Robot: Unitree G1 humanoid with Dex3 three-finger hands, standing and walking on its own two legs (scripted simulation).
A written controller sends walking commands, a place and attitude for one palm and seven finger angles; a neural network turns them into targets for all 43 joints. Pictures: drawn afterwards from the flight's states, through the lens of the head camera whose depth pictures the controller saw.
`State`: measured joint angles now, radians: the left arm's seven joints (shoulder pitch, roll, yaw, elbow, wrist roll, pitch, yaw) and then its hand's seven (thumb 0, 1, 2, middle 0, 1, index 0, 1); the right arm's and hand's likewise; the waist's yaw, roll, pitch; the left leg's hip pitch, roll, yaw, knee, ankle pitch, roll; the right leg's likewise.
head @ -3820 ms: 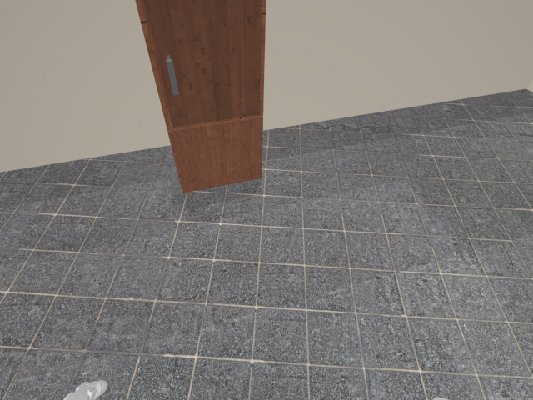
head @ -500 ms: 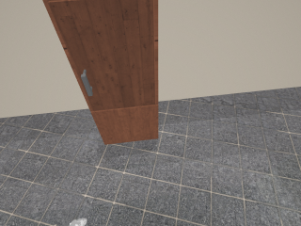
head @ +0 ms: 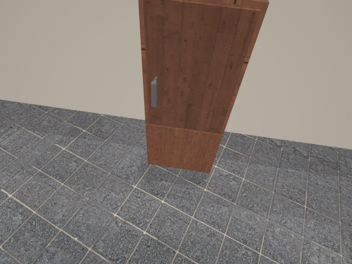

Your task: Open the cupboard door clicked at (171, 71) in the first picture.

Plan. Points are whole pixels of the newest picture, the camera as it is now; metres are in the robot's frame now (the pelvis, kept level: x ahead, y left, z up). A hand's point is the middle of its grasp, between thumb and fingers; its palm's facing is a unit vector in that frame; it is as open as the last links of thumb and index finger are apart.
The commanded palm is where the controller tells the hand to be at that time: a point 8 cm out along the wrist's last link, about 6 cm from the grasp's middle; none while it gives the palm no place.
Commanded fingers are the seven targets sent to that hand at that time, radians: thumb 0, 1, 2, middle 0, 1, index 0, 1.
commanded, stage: take the last steps up to it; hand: left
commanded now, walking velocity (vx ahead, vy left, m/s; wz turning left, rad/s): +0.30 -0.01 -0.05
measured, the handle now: (154, 91) +0.79 +0.18 -0.11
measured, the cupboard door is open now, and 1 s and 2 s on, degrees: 0 0 0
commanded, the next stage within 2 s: come to a stop and stand still in 0.60 s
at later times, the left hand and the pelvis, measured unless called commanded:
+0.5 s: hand (136, 220) +0.26 +0.14 -0.17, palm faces -0.01 -0.98 -0.22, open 7.4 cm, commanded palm none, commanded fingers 0.00 0.90 0.90 -0.20 -0.30 -0.20 -0.30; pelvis +0.15 -0.04 -0.01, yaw -1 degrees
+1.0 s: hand (136, 234) +0.23 +0.13 -0.18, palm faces +0.07 -0.99 -0.13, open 7.4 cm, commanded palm none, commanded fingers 0.00 0.90 0.90 -0.20 -0.30 -0.20 -0.30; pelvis +0.24 -0.02 +0.00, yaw -2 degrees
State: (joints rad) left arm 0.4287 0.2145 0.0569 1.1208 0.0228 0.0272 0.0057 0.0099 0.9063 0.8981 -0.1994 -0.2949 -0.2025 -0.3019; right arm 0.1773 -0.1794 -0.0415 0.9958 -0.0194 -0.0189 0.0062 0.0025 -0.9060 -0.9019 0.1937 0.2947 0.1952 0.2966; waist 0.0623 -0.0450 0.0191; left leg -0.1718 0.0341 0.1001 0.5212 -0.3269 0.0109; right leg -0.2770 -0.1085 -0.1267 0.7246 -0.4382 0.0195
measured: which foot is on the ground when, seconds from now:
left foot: down 0.00-0.44, up 0.46-0.84, down 0.86-1.00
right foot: up 0.00-0.40, down 0.42-1.00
